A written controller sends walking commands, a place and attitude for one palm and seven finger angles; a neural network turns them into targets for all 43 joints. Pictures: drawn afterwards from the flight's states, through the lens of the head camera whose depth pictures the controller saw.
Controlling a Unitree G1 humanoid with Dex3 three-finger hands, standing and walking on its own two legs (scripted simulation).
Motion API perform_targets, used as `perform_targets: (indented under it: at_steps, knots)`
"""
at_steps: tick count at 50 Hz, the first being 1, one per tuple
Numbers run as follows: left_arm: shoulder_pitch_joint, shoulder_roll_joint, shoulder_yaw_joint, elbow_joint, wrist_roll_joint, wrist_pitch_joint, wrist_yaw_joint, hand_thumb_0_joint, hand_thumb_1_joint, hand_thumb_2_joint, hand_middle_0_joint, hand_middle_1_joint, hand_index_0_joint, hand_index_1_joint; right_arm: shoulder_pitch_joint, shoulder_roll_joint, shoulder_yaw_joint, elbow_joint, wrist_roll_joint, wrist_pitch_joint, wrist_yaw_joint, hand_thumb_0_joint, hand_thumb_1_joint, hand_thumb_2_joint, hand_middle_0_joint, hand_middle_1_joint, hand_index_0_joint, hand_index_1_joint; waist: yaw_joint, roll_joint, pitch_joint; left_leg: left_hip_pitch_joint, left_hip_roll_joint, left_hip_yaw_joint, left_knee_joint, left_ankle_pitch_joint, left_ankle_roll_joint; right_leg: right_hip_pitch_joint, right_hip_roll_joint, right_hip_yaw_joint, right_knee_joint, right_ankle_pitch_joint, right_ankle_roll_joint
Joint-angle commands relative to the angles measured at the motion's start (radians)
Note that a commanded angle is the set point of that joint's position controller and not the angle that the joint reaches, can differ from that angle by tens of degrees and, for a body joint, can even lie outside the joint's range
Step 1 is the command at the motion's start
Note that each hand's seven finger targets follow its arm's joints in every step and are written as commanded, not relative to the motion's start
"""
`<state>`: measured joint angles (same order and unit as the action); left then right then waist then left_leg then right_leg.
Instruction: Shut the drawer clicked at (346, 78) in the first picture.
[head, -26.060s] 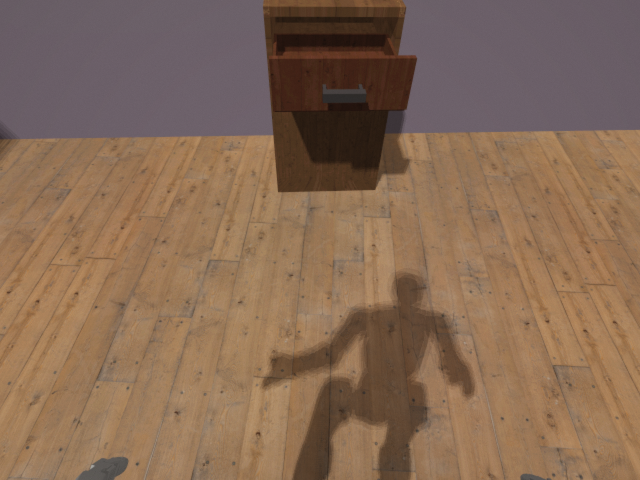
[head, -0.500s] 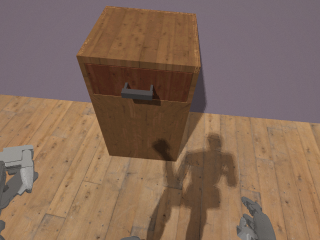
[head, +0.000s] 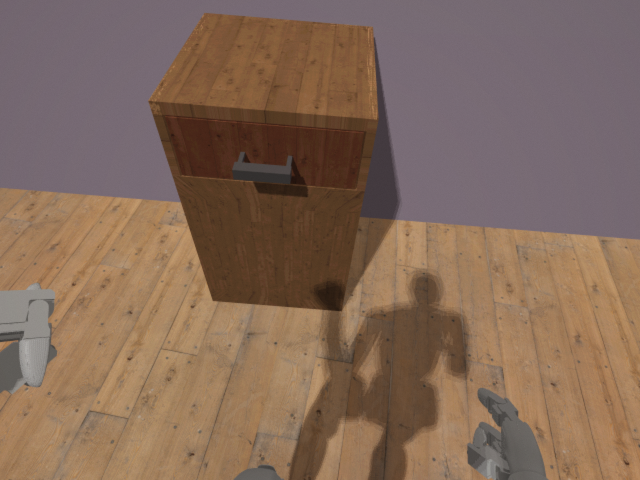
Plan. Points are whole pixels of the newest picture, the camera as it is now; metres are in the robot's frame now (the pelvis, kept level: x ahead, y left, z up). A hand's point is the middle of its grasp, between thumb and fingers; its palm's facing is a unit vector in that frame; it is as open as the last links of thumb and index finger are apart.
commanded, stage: step back with the hand held close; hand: left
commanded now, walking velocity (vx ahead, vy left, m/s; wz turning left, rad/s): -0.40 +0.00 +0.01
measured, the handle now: (264, 165) +0.73 +0.16 -0.09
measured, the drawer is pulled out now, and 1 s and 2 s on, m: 0.00 0.00 0.00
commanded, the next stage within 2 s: stop stepping back and stand still in 0.06 s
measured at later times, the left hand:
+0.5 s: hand out of the picture +0.07 +0.24 +0.18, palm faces +0.39 -0.82 -0.43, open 3.2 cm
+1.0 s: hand out of the picture +0.04 +0.24 +0.15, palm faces +0.39 -0.81 -0.44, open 3.2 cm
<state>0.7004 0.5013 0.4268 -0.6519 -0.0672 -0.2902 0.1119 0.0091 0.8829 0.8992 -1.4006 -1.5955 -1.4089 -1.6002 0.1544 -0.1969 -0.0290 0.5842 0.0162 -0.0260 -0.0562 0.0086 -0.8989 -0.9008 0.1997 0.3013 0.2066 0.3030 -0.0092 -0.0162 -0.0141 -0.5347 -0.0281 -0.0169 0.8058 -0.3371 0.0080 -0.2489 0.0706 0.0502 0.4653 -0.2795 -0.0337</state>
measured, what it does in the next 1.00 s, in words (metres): walks backwards: left foot, then right foot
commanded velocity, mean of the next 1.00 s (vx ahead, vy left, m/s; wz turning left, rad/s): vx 0.10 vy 0.00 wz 0.00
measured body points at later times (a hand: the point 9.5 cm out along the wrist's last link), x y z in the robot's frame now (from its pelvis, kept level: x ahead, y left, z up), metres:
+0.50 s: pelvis -0.12 +0.00 +0.00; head -0.13 +0.01 +0.45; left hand +0.04 +0.29 +0.20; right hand +0.01 -0.24 -0.09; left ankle -0.11 +0.11 -0.71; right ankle -0.11 -0.11 -0.73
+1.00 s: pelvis -0.14 +0.00 +0.00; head -0.14 +0.00 +0.45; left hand +0.01 +0.28 +0.18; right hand +0.01 -0.25 -0.09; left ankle -0.12 +0.12 -0.74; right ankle -0.11 -0.09 -0.74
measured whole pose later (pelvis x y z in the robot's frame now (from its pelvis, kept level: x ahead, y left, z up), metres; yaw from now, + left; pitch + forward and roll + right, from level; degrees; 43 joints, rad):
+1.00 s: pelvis -0.14 +0.00 +0.00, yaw +2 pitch -1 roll +0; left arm 0.64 0.36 0.35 -0.53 -0.02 -0.23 0.15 0.01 0.89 0.90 -1.40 -1.60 -1.41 -1.60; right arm 0.28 -0.23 -0.01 0.63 -0.01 -0.12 -0.08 0.01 -0.90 -0.90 0.20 0.30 0.21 0.30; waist -0.01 -0.02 -0.01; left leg -0.29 0.03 0.06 0.56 -0.35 0.05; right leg -0.29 0.00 -0.10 0.54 -0.25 -0.05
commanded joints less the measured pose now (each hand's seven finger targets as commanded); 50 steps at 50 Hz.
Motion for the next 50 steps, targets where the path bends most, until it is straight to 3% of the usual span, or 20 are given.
perform_targets:
  at_steps: [1,3,4,5,7,10,15,18,19,25,28,29,31,35,36,37,38,41,47,50]
  knots:
    - [-0.052,0.048,0.067,-0.001,0.008,-0.003,0.035,0.000,0.900,0.900,-1.400,-1.600,-1.400,-1.600,-0.115,-0.089,-0.014,-0.133,-0.014,-0.021,-0.031,0.000,-0.900,-0.900,0.200,0.300,0.200,0.300,-0.015,-0.041,0.005,0.146,0.037,-0.007,-0.174,0.044,-0.011,-0.067,-0.243,0.089,-0.061,0.656,-0.055]
    - [-0.130,0.041,0.023,-0.052,0.015,-0.020,0.029,0.000,0.900,0.900,-1.400,-1.600,-1.400,-1.600,-0.110,-0.129,-0.019,-0.118,-0.011,-0.032,-0.045,0.000,-0.900,-0.900,0.200,0.300,0.200,0.300,-0.024,0.094,-0.028,0.268,0.094,-0.015,-0.482,0.490,0.009,-0.011,-0.118,-0.010,0.077,0.539,0.036]
    - [-0.150,0.053,0.018,-0.086,0.020,-0.023,0.027,0.000,0.900,0.900,-1.400,-1.600,-1.400,-1.600,-0.083,-0.145,-0.036,-0.123,-0.011,-0.041,-0.039,0.000,-0.900,-0.900,0.200,0.300,0.200,0.300,-0.006,0.163,-0.095,0.375,0.233,-0.142,-0.462,0.791,0.062,-0.087,-0.063,-0.020,0.189,0.224,0.064]
    - [-0.150,0.062,0.011,-0.121,0.021,-0.031,0.026,0.000,0.900,0.900,-1.400,-1.600,-1.400,-1.600,-0.030,-0.140,-0.043,-0.125,-0.017,-0.061,-0.023,0.000,-0.900,-0.900,0.200,0.300,0.200,0.300,0.002,0.190,-0.166,0.486,0.313,-0.197,-0.431,0.931,0.113,-0.186,-0.047,0.024,0.288,-0.093,0.068]
    - [-0.075,0.081,0.051,-0.130,0.008,-0.036,0.033,0.000,0.900,0.900,-1.400,-1.600,-1.400,-1.600,-0.034,-0.134,-0.047,-0.133,-0.030,-0.108,-0.009,0.000,-0.900,-0.900,0.200,0.300,0.200,0.300,0.031,0.187,-0.216,0.493,0.365,-0.245,-0.417,0.930,0.176,-0.254,-0.032,0.051,0.432,-0.246,0.057]
    - [-0.068,0.094,0.069,-0.318,0.010,-0.006,0.037,0.000,0.900,0.900,-1.400,-1.600,-1.400,-1.600,-0.007,-0.147,-0.040,-0.156,-0.023,-0.133,0.013,0.000,-0.900,-0.900,0.200,0.300,0.200,0.300,0.023,0.199,-0.255,0.417,0.331,-0.179,-0.436,0.669,0.158,-0.129,-0.059,0.021,0.416,-0.183,0.055]
    - [0.050,0.088,0.118,-0.240,0.017,0.033,0.058,0.000,0.900,0.900,-1.400,-1.600,-1.400,-1.600,-0.053,-0.125,-0.016,-0.193,-0.008,-0.115,0.006,0.000,-0.900,-0.900,0.200,0.300,0.200,0.300,0.008,0.198,-0.087,-0.034,0.162,-0.047,-0.539,-0.331,0.041,0.235,-0.038,-0.101,0.060,-0.154,0.029]
    - [-0.054,0.085,0.107,-0.117,0.003,0.042,0.056,0.000,0.900,0.900,-1.400,-1.600,-1.400,-1.600,-0.051,-0.124,-0.026,-0.156,-0.018,-0.079,-0.007,0.000,-0.900,-0.900,0.200,0.300,0.200,0.300,-0.015,-0.185,0.058,0.139,0.024,0.012,0.091,-0.085,-0.026,-0.269,-0.386,0.370,-0.386,-0.553,-0.144]
    - [-0.120,0.091,0.105,-0.095,0.006,0.042,0.061,0.000,0.900,0.900,-1.400,-1.600,-1.400,-1.600,-0.028,-0.126,-0.028,-0.127,-0.023,-0.076,-0.009,0.000,-0.900,-0.900,0.200,0.300,0.200,0.300,-0.016,-0.210,0.042,0.128,0.042,-0.003,0.185,-0.046,-0.021,-0.268,-0.416,0.353,-0.373,-0.515,-0.156]
    - [-0.131,0.003,0.003,-0.018,0.032,0.046,0.066,0.000,0.900,0.900,-1.400,-1.600,-1.400,-1.600,-0.013,-0.118,-0.002,-0.112,-0.014,-0.113,-0.045,0.000,-0.900,-0.900,0.200,0.300,0.200,0.300,-0.025,-0.033,0.034,0.307,0.054,0.077,-0.322,-0.088,0.041,-0.210,-0.235,0.026,-0.103,-0.427,-0.054]
    - [-0.220,0.036,0.014,-0.186,0.050,0.010,0.070,0.000,0.900,0.900,-1.400,-1.600,-1.400,-1.600,0.007,-0.149,-0.006,-0.134,-0.019,-0.153,-0.041,0.000,-0.900,-0.900,0.200,0.300,0.200,0.300,-0.022,0.248,0.022,0.361,0.318,-0.403,-0.582,-0.090,0.180,-0.272,-0.058,-0.103,0.383,-0.188,0.046]
    - [-0.188,0.064,0.035,-0.192,0.064,0.012,0.064,0.000,0.900,0.900,-1.400,-1.600,-1.400,-1.600,0.012,-0.147,-0.014,-0.120,-0.029,-0.159,-0.035,0.000,-0.900,-0.900,0.200,0.300,0.200,0.300,-0.010,0.184,-0.030,0.413,0.294,-0.307,-0.534,0.148,0.186,-0.267,-0.047,-0.104,0.455,-0.197,0.052]
    - [-0.171,0.072,0.050,-0.226,0.058,0.013,0.061,0.000,0.900,0.900,-1.400,-1.600,-1.400,-1.600,-0.005,-0.120,-0.007,-0.113,-0.028,-0.182,-0.017,0.000,-0.900,-0.900,0.200,0.300,0.200,0.300,-0.008,0.271,0.026,0.279,0.314,-0.345,-0.590,-0.022,0.184,-0.231,-0.106,-0.061,0.459,-0.205,0.037]
    - [-0.041,0.065,0.074,-0.154,0.053,0.026,0.068,0.000,0.900,0.900,-1.400,-1.600,-1.400,-1.600,-0.014,-0.129,-0.007,-0.122,-0.021,-0.162,-0.007,0.000,-0.900,-0.900,0.200,0.300,0.200,0.300,0.022,0.215,0.022,-0.015,0.206,-0.088,-0.466,-0.224,0.090,0.195,-0.074,-0.118,0.095,-0.127,0.022]
    - [-0.027,0.073,0.084,-0.120,0.058,0.023,0.068,0.000,0.900,0.900,-1.400,-1.600,-1.400,-1.600,-0.018,-0.124,-0.013,-0.128,-0.022,-0.147,-0.009,0.000,-0.900,-0.900,0.200,0.300,0.200,0.300,0.027,0.093,0.034,-0.112,0.136,-0.031,-0.308,-0.251,0.060,0.257,-0.111,-0.020,-0.015,-0.189,-0.004]
    - [-0.015,0.083,0.096,-0.063,0.057,0.029,0.066,0.000,0.900,0.900,-1.400,-1.600,-1.400,-1.600,-0.014,-0.117,-0.027,-0.133,-0.020,-0.128,-0.007,0.000,-0.900,-0.900,0.200,0.300,0.200,0.300,0.027,-0.177,0.048,-0.146,0.028,0.057,0.008,-0.225,0.022,0.158,-0.281,0.294,-0.223,-0.418,-0.071]
    - [-0.078,0.073,0.085,-0.070,0.036,0.031,0.057,0.000,0.900,0.900,-1.400,-1.600,-1.400,-1.600,-0.022,-0.128,-0.038,-0.131,-0.016,-0.118,-0.008,0.000,-0.900,-0.900,0.200,0.300,0.200,0.300,0.012,-0.258,0.058,-0.148,0.012,0.043,0.234,-0.167,0.010,0.063,-0.433,0.502,-0.346,-0.470,-0.128]
    - [-0.120,0.060,0.095,-0.007,0.038,0.008,0.047,0.000,0.900,0.900,-1.400,-1.600,-1.400,-1.600,0.031,-0.114,-0.030,-0.086,-0.022,-0.116,-0.010,0.000,-0.900,-0.900,0.200,0.300,0.200,0.300,-0.027,-0.084,-0.010,-0.003,0.067,0.014,0.263,-0.036,0.003,-0.063,-0.373,0.311,-0.301,-0.452,-0.119]
    - [-0.156,0.020,0.008,-0.106,0.042,-0.004,0.049,0.000,0.900,0.900,-1.400,-1.600,-1.400,-1.600,-0.016,-0.112,-0.010,-0.100,-0.025,-0.145,-0.036,0.000,-0.900,-0.900,0.200,0.300,0.200,0.300,-0.010,-0.083,0.028,0.329,0.056,0.109,-0.267,0.004,0.037,-0.168,-0.294,0.076,-0.224,-0.348,-0.069]
    - [-0.164,0.032,0.021,-0.207,0.051,-0.023,0.060,0.000,0.900,0.900,-1.400,-1.600,-1.400,-1.600,-0.001,-0.145,-0.014,-0.119,-0.035,-0.169,-0.040,0.000,-0.900,-0.900,0.200,0.300,0.200,0.300,0.003,0.225,0.007,0.384,0.229,-0.197,-0.528,-0.097,0.119,-0.165,-0.133,-0.006,0.088,-0.168,0.016]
